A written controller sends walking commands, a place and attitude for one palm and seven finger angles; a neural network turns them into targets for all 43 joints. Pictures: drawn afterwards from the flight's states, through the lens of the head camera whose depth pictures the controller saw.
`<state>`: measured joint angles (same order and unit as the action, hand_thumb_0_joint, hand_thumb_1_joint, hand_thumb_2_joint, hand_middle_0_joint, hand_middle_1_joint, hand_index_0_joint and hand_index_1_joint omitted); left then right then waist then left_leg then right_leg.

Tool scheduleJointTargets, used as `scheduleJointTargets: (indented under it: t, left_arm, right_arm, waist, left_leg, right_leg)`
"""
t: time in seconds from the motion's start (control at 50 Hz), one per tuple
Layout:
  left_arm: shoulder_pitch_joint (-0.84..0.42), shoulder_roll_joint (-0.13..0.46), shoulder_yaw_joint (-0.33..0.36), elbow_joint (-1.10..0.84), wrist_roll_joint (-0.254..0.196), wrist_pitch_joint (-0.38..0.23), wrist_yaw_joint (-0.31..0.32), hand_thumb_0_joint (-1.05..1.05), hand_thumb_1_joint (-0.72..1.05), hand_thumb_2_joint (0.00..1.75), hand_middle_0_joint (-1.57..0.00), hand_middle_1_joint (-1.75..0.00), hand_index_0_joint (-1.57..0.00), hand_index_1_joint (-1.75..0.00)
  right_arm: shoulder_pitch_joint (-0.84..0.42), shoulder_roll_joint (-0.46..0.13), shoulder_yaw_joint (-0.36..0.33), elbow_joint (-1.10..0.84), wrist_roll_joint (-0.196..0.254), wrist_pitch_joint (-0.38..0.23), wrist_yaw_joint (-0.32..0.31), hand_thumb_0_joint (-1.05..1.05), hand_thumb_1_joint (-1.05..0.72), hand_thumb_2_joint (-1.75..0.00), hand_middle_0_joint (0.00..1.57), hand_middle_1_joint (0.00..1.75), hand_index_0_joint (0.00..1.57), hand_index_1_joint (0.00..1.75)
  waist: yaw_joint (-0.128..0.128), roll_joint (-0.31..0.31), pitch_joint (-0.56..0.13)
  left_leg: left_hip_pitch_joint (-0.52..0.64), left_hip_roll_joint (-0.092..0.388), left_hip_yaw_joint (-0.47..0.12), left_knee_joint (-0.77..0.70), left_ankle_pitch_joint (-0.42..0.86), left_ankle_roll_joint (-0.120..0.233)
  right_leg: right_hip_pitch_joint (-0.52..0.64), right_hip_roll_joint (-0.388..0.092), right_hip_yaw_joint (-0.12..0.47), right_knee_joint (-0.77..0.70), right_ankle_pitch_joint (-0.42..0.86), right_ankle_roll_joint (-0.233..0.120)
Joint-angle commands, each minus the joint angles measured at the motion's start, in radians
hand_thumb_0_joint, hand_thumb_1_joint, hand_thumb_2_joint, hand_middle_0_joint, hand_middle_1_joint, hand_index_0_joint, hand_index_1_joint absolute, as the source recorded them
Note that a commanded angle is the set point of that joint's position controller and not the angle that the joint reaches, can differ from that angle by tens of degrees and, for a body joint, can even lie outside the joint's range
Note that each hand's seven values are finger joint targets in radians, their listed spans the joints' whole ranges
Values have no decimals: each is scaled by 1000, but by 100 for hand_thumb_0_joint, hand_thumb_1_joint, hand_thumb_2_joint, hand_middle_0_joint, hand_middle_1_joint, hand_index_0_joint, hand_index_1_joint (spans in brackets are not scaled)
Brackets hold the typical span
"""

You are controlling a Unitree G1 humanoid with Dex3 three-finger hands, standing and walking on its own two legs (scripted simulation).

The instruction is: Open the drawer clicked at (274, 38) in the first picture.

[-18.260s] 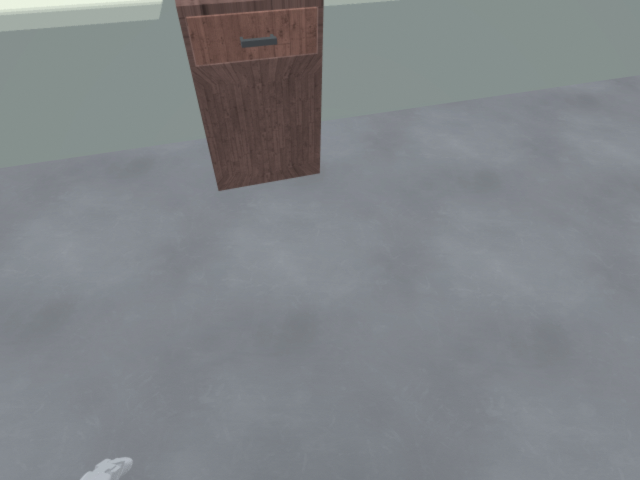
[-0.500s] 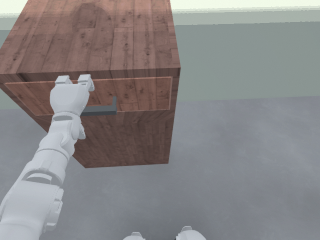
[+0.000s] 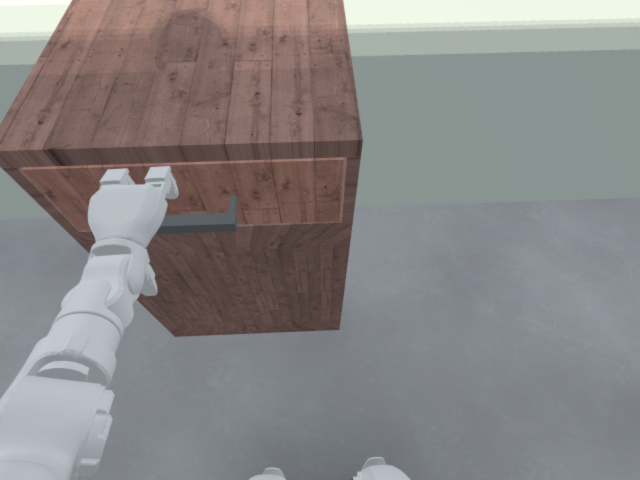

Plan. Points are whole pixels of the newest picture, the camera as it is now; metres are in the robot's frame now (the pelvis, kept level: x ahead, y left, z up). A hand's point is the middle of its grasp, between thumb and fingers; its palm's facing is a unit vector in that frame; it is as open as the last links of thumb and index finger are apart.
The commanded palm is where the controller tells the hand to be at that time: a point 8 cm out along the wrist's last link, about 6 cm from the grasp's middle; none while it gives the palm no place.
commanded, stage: lower the fingers behind the handle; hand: left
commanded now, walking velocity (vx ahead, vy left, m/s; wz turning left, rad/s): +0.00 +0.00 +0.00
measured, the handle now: (196, 213) +0.51 +0.20 -0.04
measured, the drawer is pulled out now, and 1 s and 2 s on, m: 0.00 0.00 0.00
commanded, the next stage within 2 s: close the thumb around the handle in 1.50 s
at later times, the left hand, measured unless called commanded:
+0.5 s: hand (155, 247) +0.44 +0.25 -0.04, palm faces -0.06 -0.01 -1.00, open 13.8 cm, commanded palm +0.43 +0.23 +0.03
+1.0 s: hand (170, 250) +0.45 +0.24 -0.07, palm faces -0.06 -0.03 -1.00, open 13.8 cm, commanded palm +0.44 +0.23 -0.01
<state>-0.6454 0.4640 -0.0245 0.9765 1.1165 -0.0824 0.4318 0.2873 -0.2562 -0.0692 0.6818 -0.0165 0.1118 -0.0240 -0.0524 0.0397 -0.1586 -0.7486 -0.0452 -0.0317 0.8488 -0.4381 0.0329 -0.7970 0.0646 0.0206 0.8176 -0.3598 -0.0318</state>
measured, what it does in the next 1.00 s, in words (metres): stands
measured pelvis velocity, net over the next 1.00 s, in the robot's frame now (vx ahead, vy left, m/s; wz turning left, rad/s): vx -0.01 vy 0.01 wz -0.02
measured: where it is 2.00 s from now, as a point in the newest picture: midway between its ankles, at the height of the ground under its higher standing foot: outside the picture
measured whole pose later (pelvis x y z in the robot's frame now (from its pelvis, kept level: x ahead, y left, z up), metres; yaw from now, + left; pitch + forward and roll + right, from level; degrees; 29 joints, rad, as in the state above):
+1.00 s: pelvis -0.01 +0.01 -0.04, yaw -1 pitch +26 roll -2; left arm -0.74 0.47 -0.01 1.10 1.13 -0.08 0.48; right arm 0.31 -0.25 -0.05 0.71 -0.05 0.09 -0.01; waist -0.11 0.04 -0.20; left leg -1.01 -0.04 -0.03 1.08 -0.52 0.05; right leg -1.05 0.07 0.01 1.01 -0.42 -0.02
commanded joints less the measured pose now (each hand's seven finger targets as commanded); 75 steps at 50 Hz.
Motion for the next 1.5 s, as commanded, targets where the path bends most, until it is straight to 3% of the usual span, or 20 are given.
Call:
scheduleJointTargets:
  t: [0.0, 0.04, 0.08, 0.16, 0.24, 0.38, 0.48, 0.58, 0.62, 0.7, 0.8, 0.82, 0.88, 0.9, 0.94, 1.06, 1.2, 1.3, 1.36, 1.48]
  left_arm:
    - [-462, 156, 8, -176, -23, 4, 25, 0, -50, 30, -30, -120, -30, -120]
    - [-456, 131, -14, -149, -32, 6, 0, 0, -50, 30, -30, -120, -30, -120]
    - [-471, 163, 2, -134, -26, 1, -12, 0, -50, 30, -30, -120, -30, -120]
    - [-439, 262, 84, -136, -8, -26, -4, 0, -50, 30, -30, -120, -30, -120]
    - [-348, 282, 135, -146, 4, -40, 43, 0, -50, 30, -30, -120, -30, -120]
    - [-387, 202, 77, -131, 10, 19, 89, 0, -50, 30, -30, -120, -30, -120]
    - [-483, 155, 29, -180, -4, -9, 69, 0, -50, 30, -30, -120, -30, -120]
    - [-480, 127, 11, -138, 10, -23, 76, 0, -50, 30, -30, -120, -30, -120]
    - [-448, 146, 33, -86, 12, -6, 84, 0, -50, 30, -30, -120, -30, -120]
    - [-453, 122, 3, -28, 16, 31, 87, 0, -50, 30, -30, -120, -30, -120]
    - [-516, 191, 38, -63, 8, 20, 75, 0, -50, 30, -30, -120, -30, -120]
    - [-498, 226, 70, -61, 4, 12, 73, 0, -50, 30, -30, -120, -30, -120]
    - [-495, 207, 50, -61, 15, -5, 77, 0, -50, 30, -30, -120, -30, -120]
    - [-469, 224, 70, -59, 18, -10, 79, 0, -50, 30, -30, -120, -30, -120]
    - [-497, 212, 60, -81, 26, -19, 91, 0, -50, 30, -30, -120, -30, -120]
    - [-455, 160, 45, -62, 15, 5, 114, 0, -50, 30, -30, -120, -30, -120]
    - [-472, 179, 38, -56, 15, 53, 100, 0, -50, 30, -30, -120, -30, -120]
    - [-456, 160, 19, -42, -1, 40, 70, 0, -50, 30, -30, -120, -30, -120]
    - [-436, 160, 29, -73, 3, 9, 63, 0, -50, 30, -30, -120, -30, -120]
    - [-426, 115, 7, -105, 10, -23, 79, 0, -50, 30, -30, -120, -30, -120]
  right_arm:
    - [114, -135, -54, -51, 0, -31, -3, 0, -90, -90, 20, 30, 20, 30]
    - [122, -136, -52, -47, 2, -28, -2, 0, -90, -90, 20, 30, 20, 30]
    - [125, -141, -47, -44, 0, -25, -6, 0, -90, -90, 20, 30, 20, 30]
    - [117, -145, -35, -55, -7, -16, -10, 0, -90, -90, 20, 30, 20, 30]
    - [109, -141, -33, -67, -21, -13, 4, 0, -90, -90, 20, 30, 20, 30]
    - [131, -152, -50, -53, -17, -13, 18, 0, -90, -90, 20, 30, 20, 30]
    - [148, -150, -56, -29, -18, -22, 8, 0, -90, -90, 20, 30, 20, 30]
    - [144, -147, -52, -10, -25, -27, 8, 0, -90, -90, 20, 30, 20, 30]
    - [139, -151, -44, -9, -27, -22, 16, 0, -90, -90, 20, 30, 20, 30]
    - [141, -151, -41, -19, -23, -23, 21, 0, -90, -90, 20, 30, 20, 30]
    - [148, -157, -36, -27, -24, -29, 11, 0, -90, -90, 20, 30, 20, 30]
    - [146, -160, -33, -28, -27, -29, 10, 0, -90, -90, 20, 30, 20, 30]
    - [146, -154, -32, -26, -28, -35, 5, 0, -90, -90, 20, 30, 20, 30]
    - [145, -156, -32, -26, -28, -37, 6, 0, -90, -90, 20, 30, 20, 30]
    - [148, -155, -35, -21, -31, -40, 7, 0, -90, -90, 20, 30, 20, 30]
    - [161, -155, -43, -9, -35, -37, 19, 0, -90, -90, 20, 30, 20, 30]
    - [161, -157, -37, -10, -28, -24, 14, 0, -90, -90, 20, 30, 20, 30]
    - [155, -153, -32, -17, -23, -28, 7, 0, -90, -90, 20, 30, 20, 30]
    - [155, -150, -35, -20, -25, -34, 6, 0, -90, -90, 20, 30, 20, 30]
    - [152, -142, -42, -18, -29, -42, 10, 0, -90, -90, 20, 30, 20, 30]
  waist:
    - [-59, 15, -435]
    - [-63, 13, -428]
    - [-63, 6, -385]
    - [-27, 23, -405]
    - [14, 50, -451]
    - [-33, -4, -456]
    - [-67, 41, -477]
    - [-71, 77, -427]
    - [-52, 96, -407]
    - [-68, 42, -380]
    - [-76, 34, -455]
    - [-59, 42, -471]
    - [-73, 48, -468]
    - [-58, 55, -471]
    - [-68, 88, -504]
    - [-72, 76, -515]
    - [-73, 62, -501]
    - [-81, 28, -471]
    - [-66, 49, -483]
    - [-72, 59, -477]
  left_leg:
    - [230, 10, 29, -45, 427, 12]
    - [232, 11, 22, -40, 440, 10]
    - [205, 13, 22, -40, 418, 12]
    - [150, 9, 21, -24, 415, 13]
    - [140, 13, 23, 2, 486, 4]
    - [149, 28, 18, 22, 460, 2]
    - [226, 40, -12, 34, 481, -5]
    - [218, 47, -32, 54, 481, -22]
    - [184, 41, -27, 55, 465, -26]
    - [112, 34, -17, 61, 371, -11]
    - [80, 28, -7, 89, 353, 4]
    - [71, 25, -11, 92, 356, 3]
    - [50, 27, -6, 114, 355, 5]
    - [44, 26, -7, 119, 358, 3]
    - [74, 32, -17, 136, 398, -3]
    - [77, 38, -19, 159, 445, -9]
    - [67, 33, -11, 137, 403, -2]
    - [40, 31, -7, 128, 358, 7]
    - [62, 33, -8, 131, 383, 4]
    - [70, 36, -10, 148, 411, 1]
  right_leg:
    - [243, -11, -7, -68, 354, -10]
    - [223, -11, -13, -64, 353, -10]
    - [206, -10, -12, -66, 338, -11]
    - [219, -12, -6, -30, 347, -17]
    - [213, -5, -15, 16, 376, -22]
    - [154, 0, -27, 15, 336, -14]
    - [78, 0, -38, 20, 289, -13]
    - [-23, 1, -54, 40, 225, -19]
    - [-26, 4, -57, 51, 213, -26]
    - [-18, 3, -54, 50, 195, -24]
    - [19, -3, -36, 70, 228, -16]
    - [28, -3, -35, 83, 231, -20]
    - [6, -4, -34, 95, 237, -15]
    - [2, -3, -33, 104, 235, -18]
    - [-36, -1, -40, 121, 240, -19]
    - [-50, 2, -49, 137, 266, -15]
    - [-11, 0, -45, 115, 266, -14]
    - [3, -2, -39, 101, 251, -12]
    - [-2, -3, -38, 109, 262, -15]
    - [-30, -1, -39, 118, 272, -15]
